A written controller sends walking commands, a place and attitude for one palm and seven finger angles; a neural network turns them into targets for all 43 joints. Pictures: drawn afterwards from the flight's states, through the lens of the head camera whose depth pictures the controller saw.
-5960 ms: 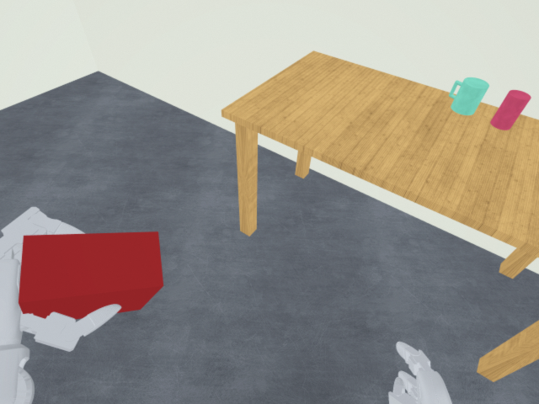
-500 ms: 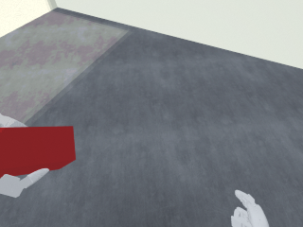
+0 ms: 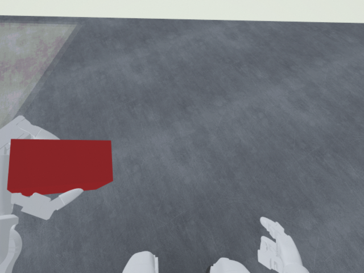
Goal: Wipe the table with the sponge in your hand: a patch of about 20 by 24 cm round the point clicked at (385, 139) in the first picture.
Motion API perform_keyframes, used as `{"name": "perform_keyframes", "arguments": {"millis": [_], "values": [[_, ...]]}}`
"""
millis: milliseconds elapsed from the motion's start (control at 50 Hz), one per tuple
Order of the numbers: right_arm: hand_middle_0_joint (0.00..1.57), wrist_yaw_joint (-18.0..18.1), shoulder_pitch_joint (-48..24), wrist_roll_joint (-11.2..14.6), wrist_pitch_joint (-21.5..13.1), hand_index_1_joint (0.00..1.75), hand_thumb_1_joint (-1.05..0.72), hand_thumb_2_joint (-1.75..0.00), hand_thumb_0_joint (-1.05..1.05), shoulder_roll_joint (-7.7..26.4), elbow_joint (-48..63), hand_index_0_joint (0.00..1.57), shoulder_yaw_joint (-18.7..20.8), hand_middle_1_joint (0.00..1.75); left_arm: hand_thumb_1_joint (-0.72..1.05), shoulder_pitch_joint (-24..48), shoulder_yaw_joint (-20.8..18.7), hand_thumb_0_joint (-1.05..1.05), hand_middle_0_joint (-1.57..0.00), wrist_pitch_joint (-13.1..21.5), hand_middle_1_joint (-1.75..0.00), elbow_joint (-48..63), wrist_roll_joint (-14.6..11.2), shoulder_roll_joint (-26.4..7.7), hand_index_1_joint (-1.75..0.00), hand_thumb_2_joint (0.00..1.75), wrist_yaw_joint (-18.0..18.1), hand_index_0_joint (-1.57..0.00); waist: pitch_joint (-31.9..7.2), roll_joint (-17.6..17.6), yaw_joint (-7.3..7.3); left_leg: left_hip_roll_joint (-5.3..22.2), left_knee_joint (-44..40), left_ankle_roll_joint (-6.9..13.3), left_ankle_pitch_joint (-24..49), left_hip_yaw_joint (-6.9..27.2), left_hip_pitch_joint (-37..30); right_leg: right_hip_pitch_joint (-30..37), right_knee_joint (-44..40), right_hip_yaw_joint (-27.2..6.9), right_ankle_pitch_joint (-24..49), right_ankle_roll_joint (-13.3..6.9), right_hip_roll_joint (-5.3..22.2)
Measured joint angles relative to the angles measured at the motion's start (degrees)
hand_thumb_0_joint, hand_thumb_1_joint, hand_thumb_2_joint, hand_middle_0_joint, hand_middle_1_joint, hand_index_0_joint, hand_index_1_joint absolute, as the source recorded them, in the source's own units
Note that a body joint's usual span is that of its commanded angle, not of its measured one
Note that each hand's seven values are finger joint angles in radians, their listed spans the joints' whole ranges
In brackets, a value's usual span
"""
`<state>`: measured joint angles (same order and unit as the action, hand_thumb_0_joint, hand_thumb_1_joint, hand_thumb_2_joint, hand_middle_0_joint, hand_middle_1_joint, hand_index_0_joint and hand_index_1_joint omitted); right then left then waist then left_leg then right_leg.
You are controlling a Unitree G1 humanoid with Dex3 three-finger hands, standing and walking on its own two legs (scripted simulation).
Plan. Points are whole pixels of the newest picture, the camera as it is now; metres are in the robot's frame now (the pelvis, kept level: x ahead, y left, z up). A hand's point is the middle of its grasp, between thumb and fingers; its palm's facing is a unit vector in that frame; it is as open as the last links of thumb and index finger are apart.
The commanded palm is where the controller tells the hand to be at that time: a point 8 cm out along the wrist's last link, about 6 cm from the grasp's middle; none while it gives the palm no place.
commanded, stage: turn to face it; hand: left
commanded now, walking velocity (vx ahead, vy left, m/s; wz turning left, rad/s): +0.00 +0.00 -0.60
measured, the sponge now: (76, 169) +0.26 +0.18 +0.15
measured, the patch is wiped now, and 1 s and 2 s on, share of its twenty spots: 0.00 0.00 0.00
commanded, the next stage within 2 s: none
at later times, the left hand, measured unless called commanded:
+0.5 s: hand (77, 197) +0.21 +0.14 +0.18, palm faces +0.14 -0.90 -0.42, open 10.3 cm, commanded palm +0.17 +0.20 +0.19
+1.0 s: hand (216, 229) +0.17 -0.03 +0.20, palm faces -0.22 -0.75 -0.62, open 10.3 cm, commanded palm +0.15 +0.06 +0.19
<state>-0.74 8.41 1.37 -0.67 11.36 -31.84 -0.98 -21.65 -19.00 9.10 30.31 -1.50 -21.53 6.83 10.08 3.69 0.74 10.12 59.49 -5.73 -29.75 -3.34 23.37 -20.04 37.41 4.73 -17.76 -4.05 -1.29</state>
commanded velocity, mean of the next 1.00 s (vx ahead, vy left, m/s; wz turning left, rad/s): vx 0.00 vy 0.00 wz -0.60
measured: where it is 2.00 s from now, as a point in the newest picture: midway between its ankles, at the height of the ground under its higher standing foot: outside the picture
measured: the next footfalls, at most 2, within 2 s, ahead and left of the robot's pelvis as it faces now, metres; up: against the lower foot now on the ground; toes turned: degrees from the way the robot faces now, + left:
left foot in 0.44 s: +0.00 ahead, +0.13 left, +0.00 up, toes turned -11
right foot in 0.70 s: -0.08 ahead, -0.17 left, +0.00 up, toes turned -29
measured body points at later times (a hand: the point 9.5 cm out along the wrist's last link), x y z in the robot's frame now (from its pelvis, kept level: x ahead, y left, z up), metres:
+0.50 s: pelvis -0.06 -0.02 +0.00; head -0.02 -0.02 +0.45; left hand +0.19 +0.19 +0.20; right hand +0.08 -0.29 -0.07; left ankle -0.04 +0.14 -0.72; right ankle +0.01 -0.08 -0.71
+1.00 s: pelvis -0.14 -0.08 +0.01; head -0.08 -0.15 +0.45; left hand +0.18 +0.01 +0.23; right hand -0.16 -0.40 -0.09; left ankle -0.08 +0.07 -0.66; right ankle -0.11 -0.15 -0.72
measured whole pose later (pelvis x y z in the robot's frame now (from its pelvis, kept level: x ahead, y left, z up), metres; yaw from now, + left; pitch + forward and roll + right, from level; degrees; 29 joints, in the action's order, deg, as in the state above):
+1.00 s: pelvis -0.14 -0.08 +0.01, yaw -35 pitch +3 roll +3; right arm 0.2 7.4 0.8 3.2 15.8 -31.4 3.6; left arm -34.8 -27.2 12.7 38.7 -4.0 -28.5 7.9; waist 8.3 -1.2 2.3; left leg 2.3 56.3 -5.6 -26.3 -1.7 26.1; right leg -22.5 28.8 -3.3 -8.3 -6.9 -6.1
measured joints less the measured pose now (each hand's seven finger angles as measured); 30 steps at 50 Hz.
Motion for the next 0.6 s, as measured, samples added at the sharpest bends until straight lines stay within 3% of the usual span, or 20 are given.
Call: {"name": "perform_keyframes", "arguments": {"millis": [60,120,220,280,420,460,500,560,600], "values": [[0.20,0.7,-1.5,-0.2,1.5,0.30,-0.90,-0.90,0.02,1.9,0.1,0.20,1.6,0.30,-0.51,-7.2,-2.4,-0.01,-0.70,1.4,-1.36,5.6,-1.3,-2.1,-1.35,0.99,-0.1,-0.72,0.6,-2.7,1.34,-4.2,7.3,-0.1,0.3,1.2,4.0,-0.9,-2.5,-2.9,2.6,-0.8,-0.9],[0.20,1.1,-1.5,-0.6,2.9,0.30,-0.90,-0.90,0.02,3.3,0.5,0.20,3.3,0.30,-0.51,-12.5,-5.9,-0.01,-0.70,2.9,-1.36,8.7,-1.8,-4.9,-1.35,0.99,0.3,-0.72,-0.3,-4.0,1.82,-5.9,3.2,-0.4,2.7,1.0,4.7,-0.8,-5.6,-4.8,5.0,-1.5,-2.1],[0.20,1.7,-0.8,-0.5,4.1,0.30,-0.91,-0.90,0.02,4.8,0.1,0.19,4.8,0.30,-0.51,-12.9,-8.9,-0.01,-0.70,3.2,-1.36,6.5,-2.3,-6.3,-1.35,0.99,1.4,-0.72,-3.4,-4.6,0.76,-7.4,-6.5,0.1,4.5,0.9,2.4,-0.9,-8.3,-7.2,7.6,-2.3,-4.0],[0.20,1.6,-0.4,-0.2,4.6,0.30,-0.91,-0.90,0.02,4.7,0.3,0.19,4.5,0.30,-0.51,-10.9,-7.6,-0.01,-0.70,1.8,-1.36,3.5,-2.2,-4.2,-1.35,0.99,1.7,-0.72,-5.4,-5.0,-0.15,-8.1,-11.5,0.8,3.9,1.2,-0.1,-1.0,-9.0,-8.7,8.7,-2.5,-4.9],[0.20,1.2,0.5,-0.5,4.8,0.30,-0.90,-0.90,0.02,2.6,2.1,0.19,2.0,0.30,-0.51,-6.8,-0.4,-0.01,-0.70,-0.6,-1.36,2.4,-1.1,1.0,-1.35,1.00,1.3,-0.72,-8.7,-6.9,-2.23,-8.5,-26.4,3.3,5.1,1.5,-8.3,-2.9,-9.2,-11.1,11.3,-2.2,-6.8],[0.20,1.2,0.5,-0.9,4.3,0.30,-0.90,-0.90,0.02,1.7,2.7,0.19,1.5,0.30,-0.51,-5.7,0.4,-0.01,-0.70,-0.1,-1.36,3.3,-0.8,0.7,-1.35,1.00,0.9,-0.72,-8.6,-7.1,-2.45,-7.8,-31.2,4.0,10.3,0.9,-9.9,-4.8,-7.0,-11.2,10.5,-1.3,-7.5],[0.20,1.4,0.0,-1.0,3.7,0.30,-0.90,-0.90,0.02,0.1,3.0,0.19,1.0,0.30,-0.51,-4.7,-0.4,-0.01,-0.70,0.6,-1.36,3.4,-0.2,-0.6,-1.35,1.00,0.5,-0.72,-7.2,-8.0,-3.56,-7.3,-30.2,2.8,13.7,-0.9,-10.1,-7.8,1.8,-10.5,1.7,1.8,-7.1],[0.20,1.1,0.7,-0.8,2.4,0.30,-0.90,-0.90,0.02,-2.1,3.2,0.20,0.4,0.30,-0.51,-4.7,-2.5,-0.01,-0.70,1.1,-1.36,1.7,0.3,-1.8,-1.35,1.00,0.2,-0.72,-6.7,-6.4,-4.73,-5.0,-28.5,1.7,12.0,-3.3,-10.9,-11.3,19.1,-6.1,-4.9,5.2,-4.4],[0.20,0.7,1.6,-0.5,1.5,0.30,-0.90,-0.90,0.01,-2.7,2.8,0.20,-0.1,0.30,-0.51,-4.5,-3.0,-0.01,-0.70,1.0,-1.36,0.3,0.1,-1.0,-1.35,1.00,0.3,-0.72,-6.7,-3.9,-5.46,-2.7,-27.9,0.9,11.3,-4.7,-11.5,-9.8,20.2,-3.7,-6.8,6.4,-1.7]]}}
